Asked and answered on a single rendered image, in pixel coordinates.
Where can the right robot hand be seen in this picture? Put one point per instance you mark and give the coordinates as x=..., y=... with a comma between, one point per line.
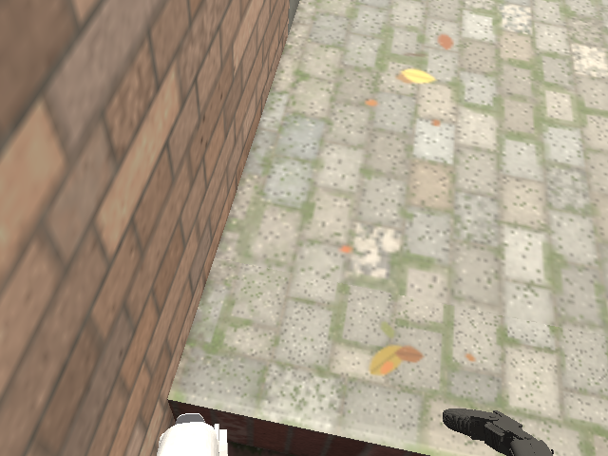
x=497, y=430

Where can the robot left shin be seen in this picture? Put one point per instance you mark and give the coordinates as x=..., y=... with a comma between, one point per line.
x=187, y=418

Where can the robot left thigh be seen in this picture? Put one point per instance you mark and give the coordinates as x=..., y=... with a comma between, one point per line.
x=194, y=439

